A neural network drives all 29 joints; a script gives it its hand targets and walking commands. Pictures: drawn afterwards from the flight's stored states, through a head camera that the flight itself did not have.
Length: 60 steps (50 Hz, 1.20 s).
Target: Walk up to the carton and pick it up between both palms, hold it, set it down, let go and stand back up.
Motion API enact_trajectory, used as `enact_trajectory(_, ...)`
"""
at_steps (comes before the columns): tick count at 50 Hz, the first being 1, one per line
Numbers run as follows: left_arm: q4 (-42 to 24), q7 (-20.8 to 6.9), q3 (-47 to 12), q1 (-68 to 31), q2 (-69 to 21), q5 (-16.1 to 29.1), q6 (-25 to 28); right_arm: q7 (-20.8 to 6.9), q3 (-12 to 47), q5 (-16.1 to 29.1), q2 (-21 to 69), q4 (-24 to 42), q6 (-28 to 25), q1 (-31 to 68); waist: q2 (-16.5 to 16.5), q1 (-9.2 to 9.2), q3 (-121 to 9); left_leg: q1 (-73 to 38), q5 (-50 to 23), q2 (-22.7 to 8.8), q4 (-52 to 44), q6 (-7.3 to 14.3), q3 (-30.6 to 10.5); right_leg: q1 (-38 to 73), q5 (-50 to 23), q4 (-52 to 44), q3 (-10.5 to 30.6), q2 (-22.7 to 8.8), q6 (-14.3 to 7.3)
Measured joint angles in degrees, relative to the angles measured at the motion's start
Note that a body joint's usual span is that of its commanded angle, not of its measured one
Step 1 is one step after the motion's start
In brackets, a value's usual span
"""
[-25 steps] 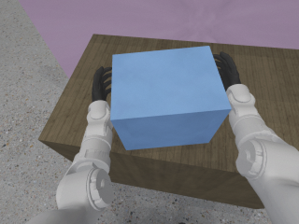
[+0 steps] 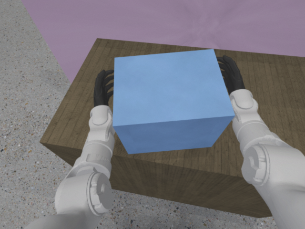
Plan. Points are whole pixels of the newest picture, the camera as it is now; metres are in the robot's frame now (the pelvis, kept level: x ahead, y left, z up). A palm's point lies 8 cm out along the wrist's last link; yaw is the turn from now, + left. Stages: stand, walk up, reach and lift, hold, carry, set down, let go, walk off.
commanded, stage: reach and lift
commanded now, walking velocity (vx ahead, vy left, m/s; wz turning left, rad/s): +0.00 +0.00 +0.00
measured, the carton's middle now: (167, 106) +0.44 +0.02 +0.03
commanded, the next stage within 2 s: none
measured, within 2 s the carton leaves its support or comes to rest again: leaves its support in 0.38 s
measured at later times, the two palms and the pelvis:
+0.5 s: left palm (86, 110) +0.37 +0.22 +0.08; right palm (227, 94) +0.43 -0.12 +0.10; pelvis -0.02 +0.00 +0.00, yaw +3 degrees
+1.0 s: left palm (82, 99) +0.37 +0.21 +0.13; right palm (235, 91) +0.42 -0.13 +0.13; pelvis -0.01 +0.01 +0.01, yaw +4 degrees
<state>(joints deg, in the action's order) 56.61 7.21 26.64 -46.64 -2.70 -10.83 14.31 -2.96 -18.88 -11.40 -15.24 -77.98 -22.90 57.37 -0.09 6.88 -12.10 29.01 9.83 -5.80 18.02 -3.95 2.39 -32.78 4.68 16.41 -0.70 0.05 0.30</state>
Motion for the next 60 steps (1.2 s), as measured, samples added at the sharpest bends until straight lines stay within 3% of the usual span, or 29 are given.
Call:
enact_trajectory(15, 1.6, 0.4, -6.2, 2.4, 3.1, 4.2, -3.6, 1.7, 1.5, 2.1, 2.3, 0.4, 3.2, -3.2, 0.6, -0.36, -0.1, -0.8, -1.2, 0.3, 0.0, -0.2, -1.5, 2.1, -1.2, -1.2, -1.4, -0.4, -0.2)
enact_trajectory(23, 1.9, 1.2, -11.1, 3.8, 4.5, 8.4, -4.6, 2.3, 4.6, 5.9, 2.8, 1.3, 4.5, -5.1, 0.0, -1.23, -2.0, -1.1, -0.3, 0.7, 1.9, -0.1, -2.9, 3.6, -0.6, -0.6, -2.7, -0.8, 0.0)
enact_trajectory(31, 3.0, 1.0, -12.1, 1.1, 5.9, 7.1, -8.0, 2.9, 5.2, 8.3, 3.1, 3.3, 8.4, -5.1, 0.6, -2.99, 1.1, -6.6, -0.3, 1.2, 1.3, 0.3, -3.5, 9.3, -0.3, -1.0, -3.3, -1.3, 0.2)
enact_trajectory(45, -7.1, 1.2, -14.2, 4.7, 5.9, 6.7, -16.0, 3.2, 9.5, 15.1, 3.7, 12.3, 15.3, -8.9, 0.2, -4.09, 2.0, -10.2, 0.3, 0.9, 1.0, 0.2, -3.1, 13.5, -0.5, -2.7, -3.0, -1.0, 0.3)
enact_trajectory(60, -18.5, -1.5, -11.9, 7.6, 5.4, 5.0, -25.1, 6.5, 13.9, 18.8, 4.6, 23.4, 23.3, -12.5, -0.8, -6.55, 4.8, -17.0, 0.7, 1.3, -0.5, 0.3, -4.8, 20.8, 1.0, -3.6, -4.8, -1.4, 0.6)
